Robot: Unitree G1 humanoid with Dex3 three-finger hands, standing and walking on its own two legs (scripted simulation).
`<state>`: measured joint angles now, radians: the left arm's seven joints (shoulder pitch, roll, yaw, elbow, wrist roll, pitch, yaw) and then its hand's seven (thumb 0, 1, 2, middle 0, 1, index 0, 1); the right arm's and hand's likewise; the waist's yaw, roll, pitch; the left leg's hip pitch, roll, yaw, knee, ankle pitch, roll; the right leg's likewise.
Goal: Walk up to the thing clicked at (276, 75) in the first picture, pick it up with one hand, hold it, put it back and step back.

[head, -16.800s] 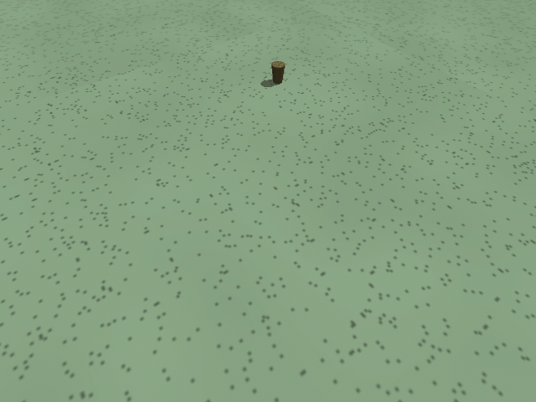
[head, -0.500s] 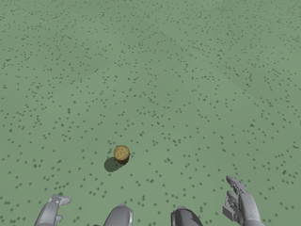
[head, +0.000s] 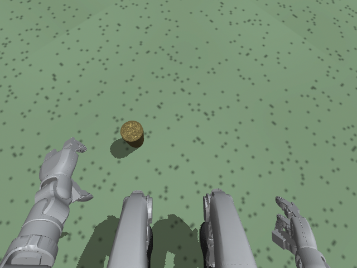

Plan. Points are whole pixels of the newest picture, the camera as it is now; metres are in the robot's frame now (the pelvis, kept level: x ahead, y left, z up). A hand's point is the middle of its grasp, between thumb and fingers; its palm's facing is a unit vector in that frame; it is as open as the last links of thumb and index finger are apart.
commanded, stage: rise first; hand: left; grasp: from the side
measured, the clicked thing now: (134, 136) +0.55 +0.18 -0.48
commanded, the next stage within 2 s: none
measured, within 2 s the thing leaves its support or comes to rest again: neither
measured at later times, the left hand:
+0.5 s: hand (98, 146) +0.44 +0.26 -0.26, palm faces -0.45 -0.07 -0.89, open 13.7 cm
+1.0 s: hand (107, 135) +0.50 +0.25 -0.32, palm faces -0.45 +0.00 -0.89, open 13.8 cm
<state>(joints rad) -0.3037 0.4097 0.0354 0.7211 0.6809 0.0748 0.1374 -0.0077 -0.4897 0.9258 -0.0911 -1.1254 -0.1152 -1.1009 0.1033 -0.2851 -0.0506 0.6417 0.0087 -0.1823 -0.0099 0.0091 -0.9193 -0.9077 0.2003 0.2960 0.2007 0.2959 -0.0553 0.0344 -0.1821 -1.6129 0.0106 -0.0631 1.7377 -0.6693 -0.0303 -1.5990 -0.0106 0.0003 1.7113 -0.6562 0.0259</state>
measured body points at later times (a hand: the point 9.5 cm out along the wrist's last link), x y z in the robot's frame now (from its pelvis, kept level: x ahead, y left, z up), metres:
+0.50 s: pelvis -0.04 +0.01 -0.14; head +0.18 +0.03 +0.25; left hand +0.46 +0.26 -0.21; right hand +0.00 -0.28 -0.25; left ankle +0.05 +0.13 -0.51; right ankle +0.06 -0.13 -0.51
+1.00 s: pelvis -0.03 +0.02 -0.17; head +0.23 +0.06 +0.19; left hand +0.52 +0.25 -0.27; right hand -0.03 -0.26 -0.27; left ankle +0.05 +0.13 -0.51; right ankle +0.06 -0.13 -0.51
